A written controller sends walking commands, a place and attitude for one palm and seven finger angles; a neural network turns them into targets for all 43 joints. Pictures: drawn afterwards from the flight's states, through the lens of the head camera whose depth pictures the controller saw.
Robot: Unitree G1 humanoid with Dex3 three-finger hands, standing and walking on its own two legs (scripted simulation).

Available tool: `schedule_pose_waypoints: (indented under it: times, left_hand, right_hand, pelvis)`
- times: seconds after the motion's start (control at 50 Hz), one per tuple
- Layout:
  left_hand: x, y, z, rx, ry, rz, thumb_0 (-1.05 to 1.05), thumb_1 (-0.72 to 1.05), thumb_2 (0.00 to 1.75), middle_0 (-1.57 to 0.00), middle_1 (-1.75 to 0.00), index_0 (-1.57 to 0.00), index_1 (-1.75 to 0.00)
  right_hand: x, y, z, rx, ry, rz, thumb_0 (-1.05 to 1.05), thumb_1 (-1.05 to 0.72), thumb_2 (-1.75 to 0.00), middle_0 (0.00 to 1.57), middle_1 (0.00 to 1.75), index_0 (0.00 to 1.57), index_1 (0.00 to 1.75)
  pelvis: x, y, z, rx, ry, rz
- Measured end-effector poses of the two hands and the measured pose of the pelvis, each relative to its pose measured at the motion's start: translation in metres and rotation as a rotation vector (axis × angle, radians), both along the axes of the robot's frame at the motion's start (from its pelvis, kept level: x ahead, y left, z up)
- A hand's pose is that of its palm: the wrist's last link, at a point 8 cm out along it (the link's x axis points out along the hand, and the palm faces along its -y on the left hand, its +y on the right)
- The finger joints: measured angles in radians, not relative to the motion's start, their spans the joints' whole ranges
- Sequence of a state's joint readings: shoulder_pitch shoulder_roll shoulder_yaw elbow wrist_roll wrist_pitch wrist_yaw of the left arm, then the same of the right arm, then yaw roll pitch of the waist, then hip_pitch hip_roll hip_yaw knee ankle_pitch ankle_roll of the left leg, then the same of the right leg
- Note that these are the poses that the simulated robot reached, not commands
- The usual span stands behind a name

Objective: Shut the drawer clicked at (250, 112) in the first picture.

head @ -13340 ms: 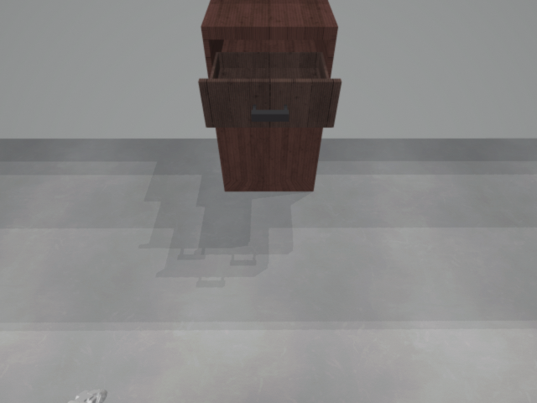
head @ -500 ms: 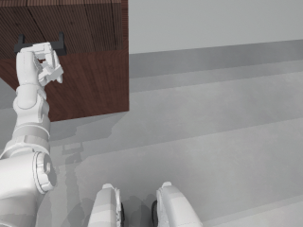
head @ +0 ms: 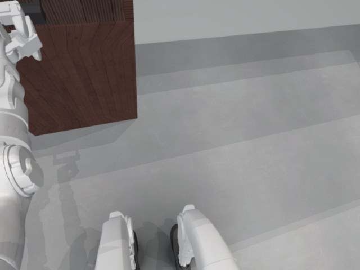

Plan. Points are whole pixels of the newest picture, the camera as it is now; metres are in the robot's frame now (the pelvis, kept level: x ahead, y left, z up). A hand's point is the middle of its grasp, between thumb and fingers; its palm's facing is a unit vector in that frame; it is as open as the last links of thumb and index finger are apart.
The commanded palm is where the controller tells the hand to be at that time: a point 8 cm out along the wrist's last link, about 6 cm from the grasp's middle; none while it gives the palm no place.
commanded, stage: push the drawer shut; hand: left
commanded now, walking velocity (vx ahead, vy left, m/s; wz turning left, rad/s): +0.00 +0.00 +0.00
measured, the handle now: (9, 6) +0.64 +0.26 +0.06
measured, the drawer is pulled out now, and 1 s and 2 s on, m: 0.00 0.00 0.00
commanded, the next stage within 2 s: pull the fist back off the drawer in 0.32 s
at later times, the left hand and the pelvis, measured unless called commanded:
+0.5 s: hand (24, 35) +0.57 +0.23 +0.06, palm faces +0.13 -0.99 -0.05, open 3.1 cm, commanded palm +0.61 +0.23 +0.06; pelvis -0.03 +0.00 -0.02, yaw +0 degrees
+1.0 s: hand (33, 37) +0.57 +0.21 +0.06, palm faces +0.15 -0.99 -0.02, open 3.1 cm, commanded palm +0.53 +0.23 +0.06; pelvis -0.01 +0.01 +0.00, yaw +0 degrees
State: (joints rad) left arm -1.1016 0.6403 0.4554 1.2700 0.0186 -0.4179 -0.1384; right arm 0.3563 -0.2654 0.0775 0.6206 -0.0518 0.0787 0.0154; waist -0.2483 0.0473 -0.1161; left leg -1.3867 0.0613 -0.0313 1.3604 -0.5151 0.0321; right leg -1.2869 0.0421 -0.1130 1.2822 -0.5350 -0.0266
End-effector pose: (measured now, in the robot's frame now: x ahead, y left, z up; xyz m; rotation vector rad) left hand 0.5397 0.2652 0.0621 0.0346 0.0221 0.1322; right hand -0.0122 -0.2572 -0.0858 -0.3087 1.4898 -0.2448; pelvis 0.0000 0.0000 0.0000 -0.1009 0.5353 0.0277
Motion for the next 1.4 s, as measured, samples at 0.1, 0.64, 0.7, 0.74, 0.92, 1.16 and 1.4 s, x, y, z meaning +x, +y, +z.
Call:
schedule_pose_waypoints:
  times: [0.1, 0.64, 0.7, 0.74, 0.92, 1.16, 1.4]
  left_hand:
    - [0.001, 0.006, -0.002, -0.001, 0.004, 0.000, -0.04, 0.67, 0.92, -1.40, -1.60, -1.40, -1.60]
    - [0.006, 0.018, 0.001, 0.013, 0.011, -0.002, -0.01, 0.53, 0.90, -1.40, -1.60, -1.40, -1.60]
    - [0.005, 0.017, 0.002, 0.011, 0.009, 0.001, 0.00, 0.55, 0.89, -1.40, -1.60, -1.40, -1.60]
    - [0.004, 0.015, 0.002, 0.009, 0.009, 0.001, 0.01, 0.56, 0.89, -1.40, -1.60, -1.40, -1.60]
    - [-0.001, 0.004, 0.002, -0.009, 0.007, 0.012, 0.02, 0.69, 0.89, -1.40, -1.60, -1.40, -1.60]
    - [-0.013, -0.003, 0.003, -0.008, 0.007, 0.032, 0.02, 0.86, 0.90, -1.40, -1.60, -1.40, -1.60]
    - [-0.047, 0.005, 0.023, 0.020, -0.020, 0.006, 0.02, 0.90, 0.90, -1.39, -1.60, -1.39, -1.60]
  right_hand:
    - [-0.011, 0.004, -0.001, 0.003, 0.033, 0.000, 0.00, -0.91, -0.90, 0.20, 0.30, 0.20, 0.30]
    - [-0.041, 0.014, 0.000, -0.050, -0.004, 0.022, 0.00, -0.91, -0.90, 0.20, 0.30, 0.20, 0.30]
    - [-0.045, 0.017, 0.001, -0.035, 0.007, 0.018, 0.00, -0.91, -0.90, 0.20, 0.30, 0.20, 0.30]
    - [-0.046, 0.019, 0.001, -0.024, 0.017, 0.016, 0.00, -0.91, -0.90, 0.20, 0.30, 0.20, 0.30]
    - [-0.039, 0.023, 0.005, 0.021, 0.030, -0.001, 0.00, -0.91, -0.90, 0.20, 0.30, 0.20, 0.30]
    - [0.012, 0.014, 0.008, 0.059, -0.030, -0.005, 0.00, -0.91, -0.90, 0.20, 0.30, 0.20, 0.30]
    - [0.077, 0.006, 0.022, 0.082, -0.120, -0.007, 0.01, -0.91, -0.90, 0.20, 0.30, 0.20, 0.30]
  pelvis:
    - [-0.003, 0.000, -0.003, -0.006, 0.006, 0.004]
    - [-0.030, 0.007, -0.017, -0.038, 0.030, 0.015]
    - [-0.029, 0.008, -0.015, -0.038, 0.028, 0.015]
    - [-0.029, 0.009, -0.014, -0.037, 0.026, 0.015]
    - [-0.019, 0.010, -0.004, -0.023, 0.012, 0.007]
    - [0.009, 0.007, 0.015, 0.007, -0.021, -0.009]
    - [0.035, 0.003, 0.040, 0.031, -0.069, -0.012]
